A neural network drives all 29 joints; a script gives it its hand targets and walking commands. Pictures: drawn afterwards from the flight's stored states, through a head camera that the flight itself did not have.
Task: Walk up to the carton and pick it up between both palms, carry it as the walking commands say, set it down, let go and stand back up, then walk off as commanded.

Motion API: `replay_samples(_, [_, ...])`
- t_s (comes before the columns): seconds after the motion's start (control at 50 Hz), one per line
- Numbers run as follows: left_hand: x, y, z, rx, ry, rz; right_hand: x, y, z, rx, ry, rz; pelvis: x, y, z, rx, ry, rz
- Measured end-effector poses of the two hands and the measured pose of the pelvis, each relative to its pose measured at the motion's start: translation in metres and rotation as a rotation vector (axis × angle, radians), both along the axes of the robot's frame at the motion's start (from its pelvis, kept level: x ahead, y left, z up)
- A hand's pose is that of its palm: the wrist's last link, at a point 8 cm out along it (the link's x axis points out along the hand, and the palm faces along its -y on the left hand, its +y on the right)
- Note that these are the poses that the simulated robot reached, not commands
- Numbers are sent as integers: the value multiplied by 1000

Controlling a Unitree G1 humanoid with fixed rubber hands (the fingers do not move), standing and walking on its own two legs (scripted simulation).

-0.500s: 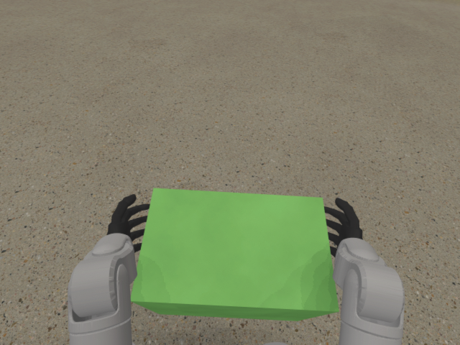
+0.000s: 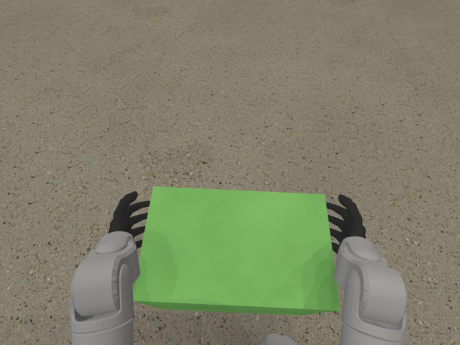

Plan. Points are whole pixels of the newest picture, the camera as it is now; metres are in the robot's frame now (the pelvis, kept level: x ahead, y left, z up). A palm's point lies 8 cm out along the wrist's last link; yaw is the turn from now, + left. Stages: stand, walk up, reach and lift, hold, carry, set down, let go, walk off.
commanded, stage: carry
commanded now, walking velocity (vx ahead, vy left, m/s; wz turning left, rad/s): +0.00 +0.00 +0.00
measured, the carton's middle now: (234, 258) +0.26 -0.02 +0.00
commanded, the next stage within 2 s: none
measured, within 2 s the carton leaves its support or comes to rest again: neither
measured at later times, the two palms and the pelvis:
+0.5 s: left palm (104, 299) +0.16 +0.16 +0.10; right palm (372, 297) +0.16 -0.19 +0.10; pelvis -0.07 +0.00 +0.00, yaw +0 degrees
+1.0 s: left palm (101, 295) +0.17 +0.16 +0.09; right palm (364, 289) +0.17 -0.18 +0.10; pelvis -0.07 +0.00 +0.00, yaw +0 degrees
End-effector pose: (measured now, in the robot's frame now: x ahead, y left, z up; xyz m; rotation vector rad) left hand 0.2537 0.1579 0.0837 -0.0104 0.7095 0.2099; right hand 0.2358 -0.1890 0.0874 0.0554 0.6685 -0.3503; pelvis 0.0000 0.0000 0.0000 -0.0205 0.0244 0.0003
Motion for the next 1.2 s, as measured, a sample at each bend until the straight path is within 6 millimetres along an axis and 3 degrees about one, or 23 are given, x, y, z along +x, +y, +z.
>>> replay_samples(0.14, [-40,16,5,-15,-14,55,-21,16,10,-11,-13,53,-27,2,2,-4,-20,0])
replay_samples(0.26, [-66,11,7,8,5,76,-39,11,4,16,5,71,-47,-6,2,4,-23,-4])
replay_samples(0.42, [-81,2,13,9,-21,31,-71,2,10,17,-22,24,-67,-4,2,1,-51,-3])
replay_samples(0.56, [-93,2,14,7,-18,27,-85,2,11,18,-19,17,-78,-3,1,0,-65,-2])
replay_samples(0.76, [-97,4,13,9,-10,47,-82,4,10,21,-11,35,-78,-5,1,2,-66,0])
replay_samples(1.2, [-74,10,10,4,10,46,-61,10,8,11,10,32,-61,0,4,-5,-31,-2])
